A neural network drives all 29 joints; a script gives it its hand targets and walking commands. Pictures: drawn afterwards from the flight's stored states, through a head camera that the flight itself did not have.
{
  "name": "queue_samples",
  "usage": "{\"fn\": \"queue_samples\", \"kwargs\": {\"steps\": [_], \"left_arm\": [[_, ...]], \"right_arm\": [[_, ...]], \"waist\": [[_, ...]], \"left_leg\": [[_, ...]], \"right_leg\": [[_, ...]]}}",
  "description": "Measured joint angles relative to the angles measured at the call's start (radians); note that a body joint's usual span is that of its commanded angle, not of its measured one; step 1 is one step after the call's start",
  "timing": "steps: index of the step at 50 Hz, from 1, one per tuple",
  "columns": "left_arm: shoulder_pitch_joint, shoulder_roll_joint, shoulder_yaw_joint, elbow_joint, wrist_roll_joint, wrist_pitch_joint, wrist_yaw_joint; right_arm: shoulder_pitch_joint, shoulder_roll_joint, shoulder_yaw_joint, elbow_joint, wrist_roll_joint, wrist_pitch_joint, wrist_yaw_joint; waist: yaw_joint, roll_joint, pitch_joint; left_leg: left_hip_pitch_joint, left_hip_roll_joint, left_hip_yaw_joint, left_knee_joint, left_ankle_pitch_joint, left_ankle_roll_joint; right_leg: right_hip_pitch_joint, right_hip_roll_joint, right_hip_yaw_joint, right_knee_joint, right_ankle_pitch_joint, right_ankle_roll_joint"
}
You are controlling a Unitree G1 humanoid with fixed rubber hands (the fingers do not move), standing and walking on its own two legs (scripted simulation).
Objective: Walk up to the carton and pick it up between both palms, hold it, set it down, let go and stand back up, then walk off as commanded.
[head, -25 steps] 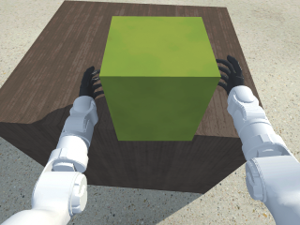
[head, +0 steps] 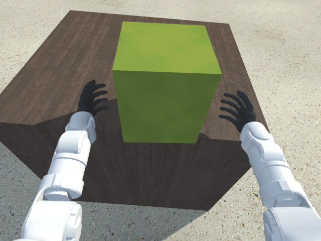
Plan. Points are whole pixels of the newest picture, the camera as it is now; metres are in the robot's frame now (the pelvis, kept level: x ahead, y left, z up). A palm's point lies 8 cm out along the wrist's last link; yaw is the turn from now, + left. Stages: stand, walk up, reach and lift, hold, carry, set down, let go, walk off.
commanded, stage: set down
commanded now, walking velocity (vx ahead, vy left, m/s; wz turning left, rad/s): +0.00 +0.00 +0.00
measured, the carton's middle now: (162, 87) +0.48 +0.04 +0.12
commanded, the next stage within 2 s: none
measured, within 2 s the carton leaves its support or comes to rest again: neither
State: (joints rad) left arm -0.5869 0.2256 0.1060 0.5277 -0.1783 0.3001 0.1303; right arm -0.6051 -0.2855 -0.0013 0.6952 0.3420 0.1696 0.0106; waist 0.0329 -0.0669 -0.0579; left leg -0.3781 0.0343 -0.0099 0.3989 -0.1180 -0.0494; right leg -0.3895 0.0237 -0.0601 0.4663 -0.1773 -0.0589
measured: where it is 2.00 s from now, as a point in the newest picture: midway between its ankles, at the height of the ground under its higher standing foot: outside the picture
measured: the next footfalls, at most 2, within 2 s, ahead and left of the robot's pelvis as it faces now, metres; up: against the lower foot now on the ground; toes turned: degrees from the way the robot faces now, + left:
none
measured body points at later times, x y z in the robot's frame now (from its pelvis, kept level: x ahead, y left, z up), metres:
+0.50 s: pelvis +0.02 +0.01 +0.01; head +0.05 +0.03 +0.46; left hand +0.34 +0.23 +0.09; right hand +0.35 -0.20 +0.09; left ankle +0.05 +0.15 -0.74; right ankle +0.04 -0.08 -0.74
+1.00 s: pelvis +0.01 +0.01 +0.01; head +0.00 +0.02 +0.46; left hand +0.27 +0.23 +0.09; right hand +0.27 -0.21 +0.10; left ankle +0.05 +0.15 -0.74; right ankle +0.04 -0.08 -0.74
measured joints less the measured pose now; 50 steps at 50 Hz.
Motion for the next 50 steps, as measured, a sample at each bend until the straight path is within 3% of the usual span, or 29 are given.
{"fn": "queue_samples", "kwargs": {"steps": [11,23,31,41,50], "left_arm": [[0.185,-0.024,0.025,-0.268,0.045,0.161,-0.007],[0.455,-0.048,0.017,-0.629,0.052,0.212,-0.005],[0.534,-0.070,0.013,-0.767,0.057,0.268,-0.002],[0.616,-0.109,0.030,-0.795,0.082,0.285,-0.008],[0.706,-0.092,0.012,-0.798,0.044,0.251,0.006]], "right_arm": [[0.138,-0.018,-0.016,-0.224,-0.016,0.041,-0.014],[0.377,-0.057,0.007,-0.495,0.029,0.052,-0.007],[0.494,-0.073,0.008,-0.635,0.045,0.067,-0.005],[0.614,-0.106,0.006,-0.735,0.056,0.098,0.002],[0.722,-0.077,-0.018,-0.817,0.027,0.123,0.002]], "waist": [[-0.024,0.016,0.048],[-0.038,0.010,0.090],[-0.042,0.017,0.098],[-0.024,0.027,0.101],[0.008,0.030,0.087]], "left_leg": [[0.075,-0.012,-0.001,-0.021,-0.008,0.012],[0.150,-0.015,0.008,-0.059,-0.016,0.019],[0.194,-0.015,0.017,-0.067,-0.025,0.022],[0.267,-0.008,0.041,-0.094,-0.021,0.019],[0.284,-0.005,0.047,-0.103,-0.006,0.012]], "right_leg": [[0.077,-0.009,0.006,-0.023,-0.007,0.011],[0.154,-0.009,0.021,-0.071,-0.006,0.020],[0.195,-0.007,0.035,-0.080,-0.011,0.023],[0.250,0.003,0.062,-0.090,-0.005,0.020],[0.250,0.007,0.071,-0.071,-0.003,0.013]]}}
